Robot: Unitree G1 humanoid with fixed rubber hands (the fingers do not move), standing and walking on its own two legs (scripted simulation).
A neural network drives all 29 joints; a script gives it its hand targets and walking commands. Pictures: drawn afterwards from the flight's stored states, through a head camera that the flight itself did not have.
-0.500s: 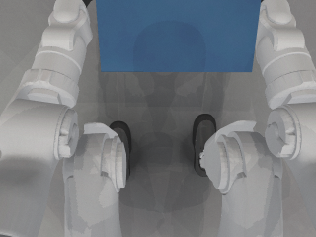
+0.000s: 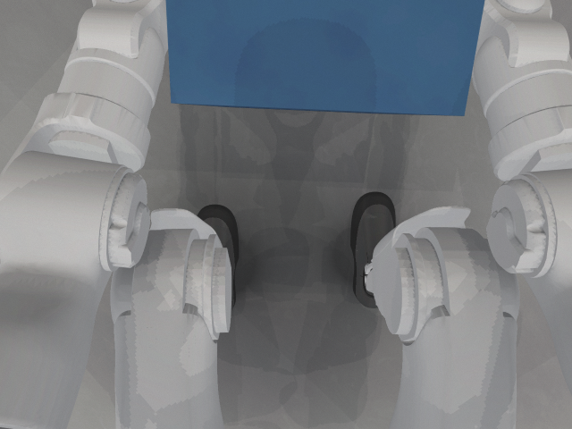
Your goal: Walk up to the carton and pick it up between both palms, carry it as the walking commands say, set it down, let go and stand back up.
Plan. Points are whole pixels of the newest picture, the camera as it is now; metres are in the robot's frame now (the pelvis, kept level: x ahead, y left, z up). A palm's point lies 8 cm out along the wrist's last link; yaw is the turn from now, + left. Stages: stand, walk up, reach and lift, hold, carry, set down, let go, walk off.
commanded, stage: reach and lift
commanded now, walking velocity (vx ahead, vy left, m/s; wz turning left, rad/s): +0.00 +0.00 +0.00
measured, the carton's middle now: out of the picture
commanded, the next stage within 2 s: none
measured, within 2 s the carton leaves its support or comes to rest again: leaves its support in 0.10 s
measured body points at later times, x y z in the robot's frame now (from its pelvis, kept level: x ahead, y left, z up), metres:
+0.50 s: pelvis +0.01 +0.00 +0.00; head +0.38 +0.00 +0.24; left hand +0.58 +0.14 -0.18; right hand +0.57 -0.19 -0.16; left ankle +0.12 +0.13 -0.33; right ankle +0.14 -0.14 -0.33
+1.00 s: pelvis -0.01 -0.01 +0.03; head +0.37 -0.01 +0.27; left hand +0.58 +0.14 -0.11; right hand +0.57 -0.19 -0.10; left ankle +0.12 +0.13 -0.33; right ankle +0.14 -0.14 -0.33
